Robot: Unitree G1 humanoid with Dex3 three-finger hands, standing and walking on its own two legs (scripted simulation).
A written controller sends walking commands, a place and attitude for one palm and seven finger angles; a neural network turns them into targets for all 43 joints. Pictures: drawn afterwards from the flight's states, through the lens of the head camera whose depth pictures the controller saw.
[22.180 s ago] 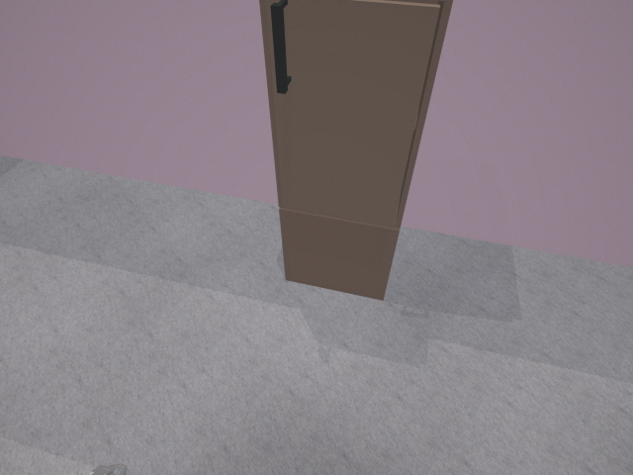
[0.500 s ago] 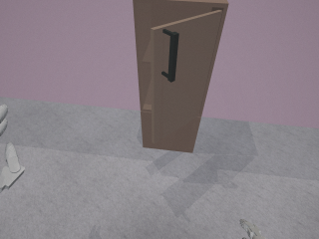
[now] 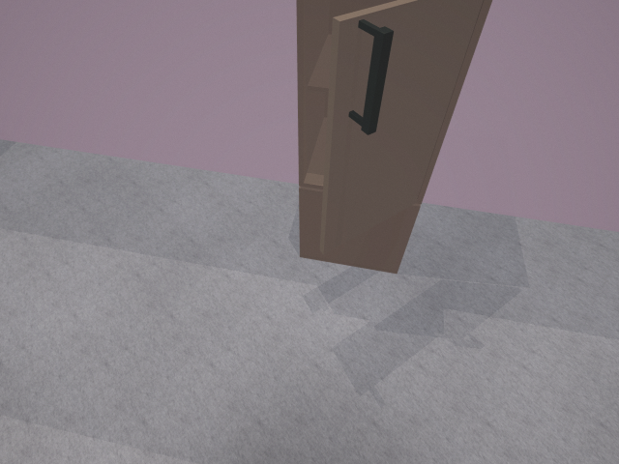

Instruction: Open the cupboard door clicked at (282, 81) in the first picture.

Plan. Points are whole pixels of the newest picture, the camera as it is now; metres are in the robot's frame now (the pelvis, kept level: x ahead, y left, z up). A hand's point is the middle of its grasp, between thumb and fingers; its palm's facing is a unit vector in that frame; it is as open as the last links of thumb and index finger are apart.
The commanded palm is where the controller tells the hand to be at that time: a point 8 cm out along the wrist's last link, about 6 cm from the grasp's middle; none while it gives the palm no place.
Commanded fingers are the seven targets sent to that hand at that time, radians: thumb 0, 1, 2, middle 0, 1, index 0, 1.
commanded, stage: let the arm hang, fingers relaxed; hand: left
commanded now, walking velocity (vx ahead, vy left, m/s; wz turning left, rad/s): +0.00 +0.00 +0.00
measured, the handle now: (367, 80) +0.67 -0.05 +0.15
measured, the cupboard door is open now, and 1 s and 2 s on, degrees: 46 46 46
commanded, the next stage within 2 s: look to check the result in 0.70 s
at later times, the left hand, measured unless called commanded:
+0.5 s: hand out of the picture +0.04 +0.22 -0.16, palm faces +0.01 -0.96 -0.27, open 7.4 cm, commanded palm none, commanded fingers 0.00 0.90 0.90 -0.20 -0.30 -0.20 -0.30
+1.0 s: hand out of the picture +0.10 +0.26 -0.14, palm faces -0.03 -0.94 -0.35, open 7.4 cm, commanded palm none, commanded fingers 0.00 0.90 0.90 -0.20 -0.30 -0.20 -0.30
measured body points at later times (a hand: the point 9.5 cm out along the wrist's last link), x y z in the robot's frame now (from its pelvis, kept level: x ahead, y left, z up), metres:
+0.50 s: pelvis +0.00 +0.01 +0.00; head +0.01 +0.00 +0.45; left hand +0.04 +0.27 -0.14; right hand +0.03 -0.24 -0.16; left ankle +0.04 +0.14 -0.74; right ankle +0.01 -0.10 -0.74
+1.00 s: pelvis +0.02 +0.01 +0.01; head +0.04 -0.01 +0.46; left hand +0.10 +0.30 -0.12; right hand +0.10 -0.29 -0.13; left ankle +0.04 +0.14 -0.74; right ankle +0.01 -0.10 -0.74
